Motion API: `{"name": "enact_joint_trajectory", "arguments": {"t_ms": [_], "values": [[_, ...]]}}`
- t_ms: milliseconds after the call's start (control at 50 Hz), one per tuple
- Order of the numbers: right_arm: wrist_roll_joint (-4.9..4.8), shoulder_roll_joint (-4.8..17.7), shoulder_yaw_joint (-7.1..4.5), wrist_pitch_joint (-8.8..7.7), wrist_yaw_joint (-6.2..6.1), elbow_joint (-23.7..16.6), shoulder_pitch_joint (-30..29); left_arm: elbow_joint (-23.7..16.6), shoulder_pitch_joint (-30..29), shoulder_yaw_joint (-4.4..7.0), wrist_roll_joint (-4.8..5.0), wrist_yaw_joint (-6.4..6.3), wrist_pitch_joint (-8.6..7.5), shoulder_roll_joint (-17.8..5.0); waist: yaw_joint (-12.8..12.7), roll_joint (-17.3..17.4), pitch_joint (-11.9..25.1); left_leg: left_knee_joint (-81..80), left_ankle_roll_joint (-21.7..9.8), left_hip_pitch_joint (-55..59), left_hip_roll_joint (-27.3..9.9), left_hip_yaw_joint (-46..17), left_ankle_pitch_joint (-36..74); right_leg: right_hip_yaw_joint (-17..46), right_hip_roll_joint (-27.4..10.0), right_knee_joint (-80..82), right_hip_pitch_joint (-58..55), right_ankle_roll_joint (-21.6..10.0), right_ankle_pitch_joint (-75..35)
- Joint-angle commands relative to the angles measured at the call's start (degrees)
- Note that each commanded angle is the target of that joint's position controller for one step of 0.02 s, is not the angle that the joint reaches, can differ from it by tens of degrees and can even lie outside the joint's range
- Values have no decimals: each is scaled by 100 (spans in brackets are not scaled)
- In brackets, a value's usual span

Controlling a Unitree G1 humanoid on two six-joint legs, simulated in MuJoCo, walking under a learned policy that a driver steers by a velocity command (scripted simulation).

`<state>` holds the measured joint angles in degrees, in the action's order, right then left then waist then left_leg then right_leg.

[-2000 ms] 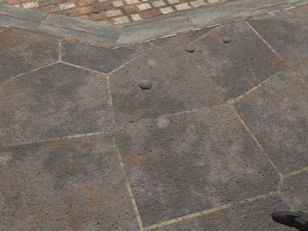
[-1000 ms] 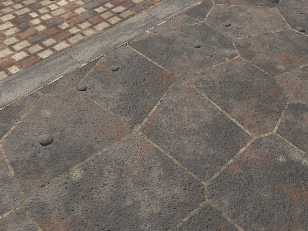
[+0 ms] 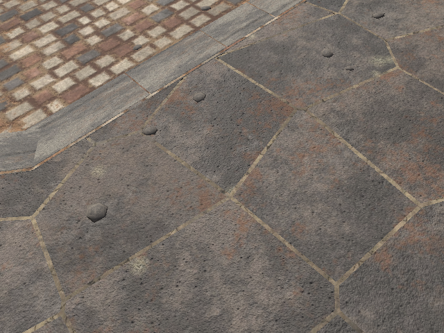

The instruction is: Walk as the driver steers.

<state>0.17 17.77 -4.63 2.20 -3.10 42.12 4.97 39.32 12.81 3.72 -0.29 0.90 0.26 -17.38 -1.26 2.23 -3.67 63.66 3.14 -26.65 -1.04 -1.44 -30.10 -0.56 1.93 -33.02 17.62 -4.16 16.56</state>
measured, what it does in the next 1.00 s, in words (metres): walks ahead: left foot, then right foot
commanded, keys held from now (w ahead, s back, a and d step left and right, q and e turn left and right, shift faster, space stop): e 0.26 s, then no key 0.04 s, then q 0.06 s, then w+q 0.64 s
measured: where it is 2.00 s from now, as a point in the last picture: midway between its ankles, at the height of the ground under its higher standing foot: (227, 305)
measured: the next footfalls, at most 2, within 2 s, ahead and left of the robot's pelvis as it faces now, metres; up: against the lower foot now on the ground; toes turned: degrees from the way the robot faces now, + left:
left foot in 0.44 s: +0.09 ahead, +0.14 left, +0.00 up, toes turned -16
right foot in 0.76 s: +0.15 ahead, -0.13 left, +0.00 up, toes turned +0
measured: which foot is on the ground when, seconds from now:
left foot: up 0.00-0.42, down 0.44-0.76, up 0.78-1.00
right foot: down 0.00-0.46, up 0.48-0.74, down 0.76-1.00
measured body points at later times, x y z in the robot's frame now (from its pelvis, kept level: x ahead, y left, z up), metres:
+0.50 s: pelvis +0.03 +0.03 +0.00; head +0.04 +0.04 +0.45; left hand +0.24 +0.24 -0.09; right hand +0.08 -0.27 -0.10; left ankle +0.05 +0.15 -0.73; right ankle +0.01 -0.07 -0.72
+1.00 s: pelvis +0.18 -0.02 +0.01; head +0.19 -0.03 +0.46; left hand +0.20 +0.27 -0.10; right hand +0.35 -0.28 -0.09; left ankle +0.23 +0.15 -0.65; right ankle +0.11 -0.13 -0.73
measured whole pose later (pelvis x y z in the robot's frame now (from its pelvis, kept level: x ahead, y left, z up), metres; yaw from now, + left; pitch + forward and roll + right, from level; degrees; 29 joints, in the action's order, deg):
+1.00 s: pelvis +0.18 -0.02 +0.01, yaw +5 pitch +1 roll -1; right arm -1.7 18.2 -4.0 -2.0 0.6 38.9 13.3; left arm 44.3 20.2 3.6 -0.4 0.0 -5.3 -14.8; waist -3.2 3.2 0.0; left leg 61.0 0.3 -38.2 -3.7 -4.5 -10.9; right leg -4.9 1.2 -15.7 1.8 -1.3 15.3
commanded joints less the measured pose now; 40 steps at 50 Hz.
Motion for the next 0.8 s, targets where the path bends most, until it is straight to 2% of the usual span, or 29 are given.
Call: {"name": "enact_joint_trajectory", "arguments": {"t_ms": [20,60,160,240,300,360,380,400,420,440,460,480,500,520,560,600,640,660,700,720,740,760,780,800], "values": [[4,579,-171,-124,-50,-397,-185,-457,-159,207,121,-155,-95,-934,95,-764,786,420,74,-946,-70,-403,594,1983,-1453,1256,-1367,-872,-3074],[-45,477,-152,-147,-5,-349,-44,-520,-98,200,88,-217,-51,-904,100,-781,925,262,158,-837,44,-371,900,1876,-1339,1284,-1498,-882,-3133],[-43,418,-129,-181,10,-385,-198,-607,-56,245,92,-301,49,-995,-6,-875,767,-868,308,-787,135,-452,1105,2158,-1236,1377,-1488,-894,-2143],[-48,439,-130,-251,58,-388,-221,-691,-180,277,64,-300,108,-1045,-39,-1006,620,-1593,308,-377,210,-511,1078,2489,-1117,1399,-1041,-906,-1341],[-67,484,-131,-326,122,-349,-87,-743,-310,266,37,-267,143,-1009,-56,-1056,730,-1976,248,11,208,-469,1008,2638,-1121,1251,-941,-922,-1515],[-71,441,-84,-370,210,-288,112,-712,-418,142,-6,-231,173,-760,-75,-1047,927,-2442,148,617,70,-275,1052,2535,-1167,997,-902,-877,-2137],[-60,330,-33,-391,258,-248,245,-660,-434,52,-5,-221,169,-561,1,-959,1048,-2920,76,1046,13,-218,1326,2451,-1085,1024,-779,-792,-1510],[-32,149,36,-419,313,-164,402,-590,-479,-39,0,-200,159,-386,135,-909,1008,-3695,-24,1642,58,-57,1895,2299,-900,1086,-467,-622,-450],[15,153,60,-433,330,-143,360,-465,-263,-69,-46,-170,122,-347,78,-807,824,-3994,-142,1970,119,-42,2071,2128,-651,1086,-156,-408,540],[44,411,42,-452,310,-194,416,-398,-98,-83,-126,-153,73,-362,-18,-411,644,-4042,-393,2098,-305,-671,1735,1844,-383,660,202,-201,1332],[23,902,-46,-452,265,-195,585,-487,51,-88,-163,-151,1,-328,-209,371,512,-4348,-955,2101,-859,-1570,790,942,251,-186,719,93,1621],[31,1157,-132,-461,284,-64,982,-647,-401,-29,-49,-178,-100,-496,107,1055,129,-5258,-1688,1728,-1522,-2994,-810,356,429,-904,1239,309,1511],[35,1063,-107,-504,283,-61,1081,-727,-858,76,102,-212,-194,-809,368,1042,-395,-5659,-1928,1539,-1794,-3685,-1304,515,155,-1567,1664,393,1508],[-6,1009,-85,-536,248,-18,1115,-714,-904,135,142,-203,-264,-869,333,930,-417,-5645,-1884,1663,-1755,-3653,-1116,590,8,-2010,1908,425,1409],[-129,879,-58,-567,200,-10,1217,-653,-820,118,80,-109,-384,-676,320,747,-145,-5503,-1630,2164,-1386,-3049,-415,589,-172,-1983,2042,461,906],[-158,782,-53,-512,140,-17,1298,-643,-1034,42,49,-22,-528,-349,405,625,31,-5410,-1429,2138,-916,-2345,456,303,-63,-1214,1566,534,459],[-165,814,-85,-444,99,-90,1325,-636,-1100,-17,76,33,-603,-93,409,741,194,-5236,-1386,1819,-601,-1948,920,107,132,-450,806,615,272],[-173,877,-111,-416,96,-134,1350,-635,-1106,-10,114,46,-617,-88,402,816,226,-5173,-1416,1635,-570,-1950,918,66,200,-137,484,637,268],[-202,921,-134,-365,112,-228,1324,-571,-879,67,211,38,-629,-243,245,813,304,-5041,-1408,1278,-605,-2193,745,112,216,511,-218,635,-169],[-215,870,-122,-347,116,-284,1251,-490,-647,111,239,21,-633,-307,86,742,335,-4898,-1320,1056,-554,-2246,663,131,167,936,-696,592,-595],[-198,727,-86,-351,129,-325,1261,-413,-400,166,248,-17,-627,-410,-41,624,419,-4665,-1176,765,-440,-2237,632,147,65,1148,-1263,537,-732],[-169,462,-15,-380,151,-375,1202,-318,123,229,244,-87,-629,-564,-289,480,632,-4092,-950,192,-245,-2059,458,397,-328,1149,-2149,422,-638],[-119,-82,147,-424,182,-525,1158,-226,912,305,108,-172,-616,-923,-587,-509,1201,-2434,-572,-751,251,-1360,-5,1747,-1497,1422,-3329,22,501],[-254,18,135,-510,152,-904,1070,-51,1233,448,-41,-85,-578,-1470,-512,-1695,1062,-1084,-467,-1823,441,-805,-449,3917,-2590,2128,-3138,-732,2310]]}}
